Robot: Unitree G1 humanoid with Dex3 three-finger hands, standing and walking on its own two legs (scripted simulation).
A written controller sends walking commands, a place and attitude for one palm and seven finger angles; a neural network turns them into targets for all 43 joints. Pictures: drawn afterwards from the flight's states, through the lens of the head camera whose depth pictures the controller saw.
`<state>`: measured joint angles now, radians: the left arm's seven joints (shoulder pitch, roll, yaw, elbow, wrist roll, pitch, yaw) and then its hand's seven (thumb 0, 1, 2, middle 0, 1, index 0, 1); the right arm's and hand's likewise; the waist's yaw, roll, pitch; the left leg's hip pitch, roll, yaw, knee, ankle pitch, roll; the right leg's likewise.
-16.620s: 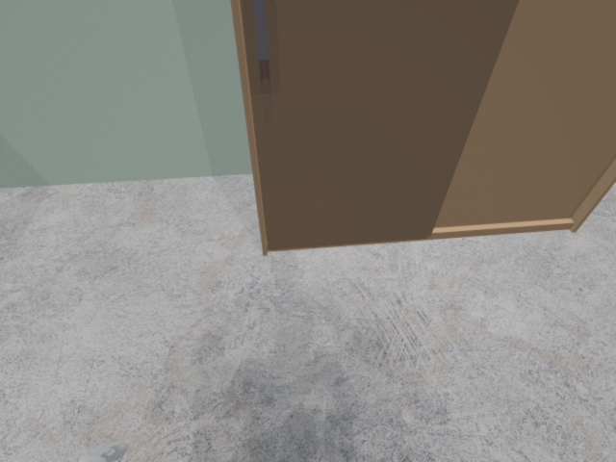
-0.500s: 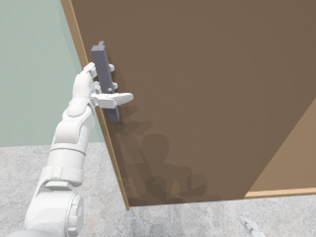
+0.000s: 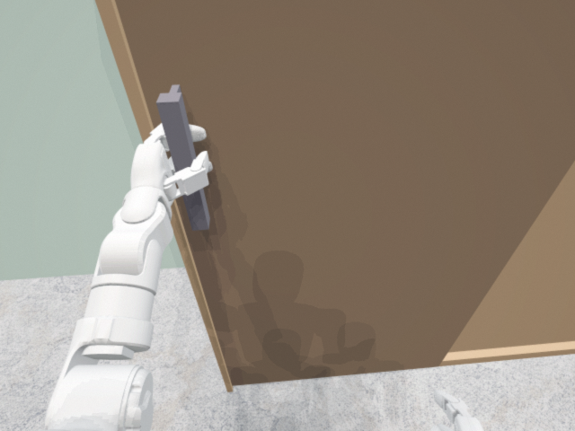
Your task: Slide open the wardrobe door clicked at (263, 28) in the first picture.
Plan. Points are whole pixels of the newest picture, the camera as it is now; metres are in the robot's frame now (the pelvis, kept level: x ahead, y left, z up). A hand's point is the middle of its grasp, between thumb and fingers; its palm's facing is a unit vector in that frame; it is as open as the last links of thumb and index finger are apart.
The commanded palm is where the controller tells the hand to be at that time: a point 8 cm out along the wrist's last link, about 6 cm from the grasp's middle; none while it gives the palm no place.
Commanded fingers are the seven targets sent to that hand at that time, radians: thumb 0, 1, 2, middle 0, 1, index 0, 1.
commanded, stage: grip the handle and tug to test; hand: left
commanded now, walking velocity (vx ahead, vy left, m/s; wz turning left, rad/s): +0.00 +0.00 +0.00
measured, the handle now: (189, 162) +0.44 +0.18 +0.18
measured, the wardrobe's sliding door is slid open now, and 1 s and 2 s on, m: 0.00 0.00 0.03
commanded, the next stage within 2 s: tug the door sideways, standing still in 0.62 s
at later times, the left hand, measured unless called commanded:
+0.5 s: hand (199, 172) +0.39 +0.15 +0.20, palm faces +0.14 -0.99 +0.02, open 5.9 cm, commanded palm +0.34 +0.20 +0.19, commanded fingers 0.00 0.90 0.90 -0.45 -1.40 -0.45 -1.40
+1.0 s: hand (198, 174) +0.39 +0.15 +0.20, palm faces +0.17 -0.99 +0.01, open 6.1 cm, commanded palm +0.37 +0.16 +0.19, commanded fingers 0.00 0.90 0.90 -0.45 -1.40 -0.45 -1.40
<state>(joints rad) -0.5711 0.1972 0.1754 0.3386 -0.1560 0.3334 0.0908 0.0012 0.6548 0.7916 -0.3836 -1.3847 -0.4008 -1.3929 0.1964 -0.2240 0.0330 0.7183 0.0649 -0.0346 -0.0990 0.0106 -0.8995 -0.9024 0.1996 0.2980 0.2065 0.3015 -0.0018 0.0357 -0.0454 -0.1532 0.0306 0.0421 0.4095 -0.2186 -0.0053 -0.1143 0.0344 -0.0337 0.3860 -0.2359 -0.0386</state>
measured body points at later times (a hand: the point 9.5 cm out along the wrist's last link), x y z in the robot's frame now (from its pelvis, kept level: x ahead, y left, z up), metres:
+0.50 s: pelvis +0.02 -0.01 +0.00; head -0.02 -0.02 +0.45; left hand +0.38 +0.20 +0.20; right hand +0.18 -0.25 -0.09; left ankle +0.00 +0.12 -0.74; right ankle -0.02 -0.09 -0.74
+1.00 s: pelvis +0.05 +0.01 +0.00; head +0.03 -0.01 +0.45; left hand +0.37 +0.20 +0.20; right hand +0.25 -0.22 -0.09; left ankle +0.00 +0.13 -0.74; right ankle -0.01 -0.09 -0.74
